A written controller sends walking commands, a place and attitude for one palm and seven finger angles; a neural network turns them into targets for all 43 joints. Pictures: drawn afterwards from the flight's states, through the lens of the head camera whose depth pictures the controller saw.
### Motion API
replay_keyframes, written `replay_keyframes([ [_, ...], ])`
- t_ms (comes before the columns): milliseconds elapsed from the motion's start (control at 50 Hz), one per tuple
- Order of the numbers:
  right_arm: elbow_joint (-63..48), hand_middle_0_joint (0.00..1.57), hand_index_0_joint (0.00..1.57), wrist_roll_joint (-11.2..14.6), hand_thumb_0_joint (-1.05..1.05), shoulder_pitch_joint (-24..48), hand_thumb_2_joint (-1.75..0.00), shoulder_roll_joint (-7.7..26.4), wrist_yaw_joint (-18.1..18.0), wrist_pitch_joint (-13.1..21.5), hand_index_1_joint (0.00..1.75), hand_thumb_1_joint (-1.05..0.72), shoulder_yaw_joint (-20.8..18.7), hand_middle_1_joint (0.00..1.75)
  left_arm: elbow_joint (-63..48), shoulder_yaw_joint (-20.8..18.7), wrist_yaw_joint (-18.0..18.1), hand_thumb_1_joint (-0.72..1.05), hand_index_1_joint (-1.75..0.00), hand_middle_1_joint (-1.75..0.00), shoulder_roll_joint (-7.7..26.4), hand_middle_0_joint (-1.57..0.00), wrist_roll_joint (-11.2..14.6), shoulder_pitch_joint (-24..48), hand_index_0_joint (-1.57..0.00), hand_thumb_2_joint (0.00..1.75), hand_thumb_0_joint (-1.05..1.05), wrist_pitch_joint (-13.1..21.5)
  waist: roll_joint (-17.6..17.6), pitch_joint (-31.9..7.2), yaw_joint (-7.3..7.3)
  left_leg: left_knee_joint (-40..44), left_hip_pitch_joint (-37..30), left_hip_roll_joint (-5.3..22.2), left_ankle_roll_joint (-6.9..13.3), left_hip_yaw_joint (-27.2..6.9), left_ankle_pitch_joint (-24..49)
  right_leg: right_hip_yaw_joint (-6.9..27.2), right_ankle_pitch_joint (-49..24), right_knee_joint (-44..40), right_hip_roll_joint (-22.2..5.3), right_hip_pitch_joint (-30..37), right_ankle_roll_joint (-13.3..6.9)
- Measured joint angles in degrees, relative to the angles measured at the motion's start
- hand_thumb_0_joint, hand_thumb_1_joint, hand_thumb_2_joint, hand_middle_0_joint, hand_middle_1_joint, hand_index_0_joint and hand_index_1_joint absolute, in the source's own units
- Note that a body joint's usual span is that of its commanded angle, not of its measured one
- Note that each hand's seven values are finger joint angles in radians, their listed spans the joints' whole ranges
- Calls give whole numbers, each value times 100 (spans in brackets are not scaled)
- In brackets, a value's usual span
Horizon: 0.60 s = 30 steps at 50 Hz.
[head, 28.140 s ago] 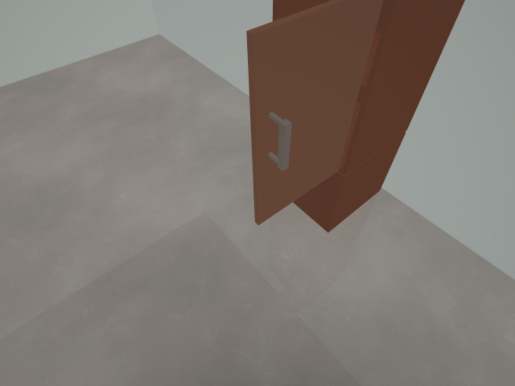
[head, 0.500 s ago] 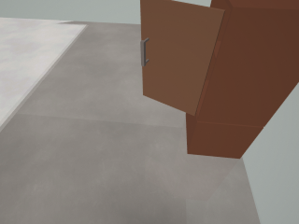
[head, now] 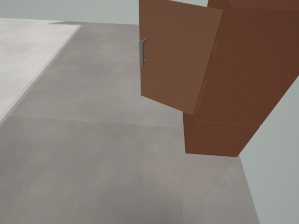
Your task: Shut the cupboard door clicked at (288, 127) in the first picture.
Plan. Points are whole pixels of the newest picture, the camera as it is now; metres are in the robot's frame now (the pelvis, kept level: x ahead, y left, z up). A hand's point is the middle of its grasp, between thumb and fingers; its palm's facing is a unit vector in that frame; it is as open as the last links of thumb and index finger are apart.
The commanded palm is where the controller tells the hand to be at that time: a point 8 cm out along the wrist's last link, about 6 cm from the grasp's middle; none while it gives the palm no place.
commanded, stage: look to check the result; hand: left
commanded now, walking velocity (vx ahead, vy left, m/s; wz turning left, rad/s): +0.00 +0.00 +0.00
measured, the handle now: (143, 52) +0.92 +0.07 -0.01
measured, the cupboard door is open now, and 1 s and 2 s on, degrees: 65 65 65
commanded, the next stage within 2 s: walk to a spot facing it in 0.48 s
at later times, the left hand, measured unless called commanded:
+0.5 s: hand out of the picture -0.01 +0.17 -0.18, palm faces +0.03 -0.98 -0.18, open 7.4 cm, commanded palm none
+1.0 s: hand out of the picture +0.02 +0.21 -0.20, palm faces +0.21 -0.95 -0.22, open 7.4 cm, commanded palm none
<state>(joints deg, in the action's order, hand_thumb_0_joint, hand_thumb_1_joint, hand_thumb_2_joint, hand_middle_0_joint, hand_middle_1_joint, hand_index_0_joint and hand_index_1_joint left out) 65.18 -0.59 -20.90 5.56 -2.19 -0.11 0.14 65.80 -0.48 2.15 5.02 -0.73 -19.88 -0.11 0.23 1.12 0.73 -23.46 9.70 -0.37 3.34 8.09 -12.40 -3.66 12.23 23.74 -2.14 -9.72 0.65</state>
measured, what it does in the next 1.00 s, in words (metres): stands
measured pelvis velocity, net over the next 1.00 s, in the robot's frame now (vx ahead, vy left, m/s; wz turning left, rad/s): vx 0.00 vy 0.01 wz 0.18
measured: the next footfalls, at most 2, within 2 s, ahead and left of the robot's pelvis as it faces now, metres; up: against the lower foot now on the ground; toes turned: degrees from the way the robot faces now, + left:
right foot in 1.50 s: +0.10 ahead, -0.15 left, +0.00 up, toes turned +32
left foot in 1.86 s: -0.03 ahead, +0.08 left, +0.00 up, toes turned +48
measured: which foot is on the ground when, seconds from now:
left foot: down 0.00-1.00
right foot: down 0.00-1.00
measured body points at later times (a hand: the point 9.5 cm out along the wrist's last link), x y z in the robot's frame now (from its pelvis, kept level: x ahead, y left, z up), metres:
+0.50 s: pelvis +0.01 +0.01 +0.00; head +0.01 +0.01 +0.45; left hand -0.01 +0.23 -0.16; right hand -0.01 -0.21 -0.16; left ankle +0.01 +0.08 -0.74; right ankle +0.01 -0.13 -0.74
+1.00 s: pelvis +0.00 +0.01 -0.02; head +0.04 +0.03 +0.43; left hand +0.01 +0.26 -0.18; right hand +0.06 -0.22 -0.17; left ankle +0.01 +0.08 -0.74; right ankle +0.01 -0.13 -0.74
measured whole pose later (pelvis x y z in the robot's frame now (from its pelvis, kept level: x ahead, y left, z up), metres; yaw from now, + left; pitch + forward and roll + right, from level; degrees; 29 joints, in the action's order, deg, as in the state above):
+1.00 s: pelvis +0.00 +0.01 -0.02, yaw +10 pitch +0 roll -2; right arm 56.8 -1.1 -14.6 9.9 0.2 -2.9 -3.0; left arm 55.7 -4.4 1.9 10.8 -1.3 -12.7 -1.7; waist 0.0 5.2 1.3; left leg -39.4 20.7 -2.8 2.7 2.3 -19.2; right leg -12.6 20.8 36.7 -7.1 -14.8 2.0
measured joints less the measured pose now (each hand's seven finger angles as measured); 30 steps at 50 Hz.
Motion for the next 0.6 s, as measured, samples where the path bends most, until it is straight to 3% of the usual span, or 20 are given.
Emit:
replay_keyframes([
  [600, -87, 20, 20, 10, 0, 392, -89, 296, 40, 57, 30, -91, -42, 30, -115, -32, -33, 91, -30, -30, 302, -20, -9, 345, -20, 90, 0, 23, -16, 123, 2, 107, -122, -80, 68, 47, -38, 55, 30, -73, -67, 94, 87],
])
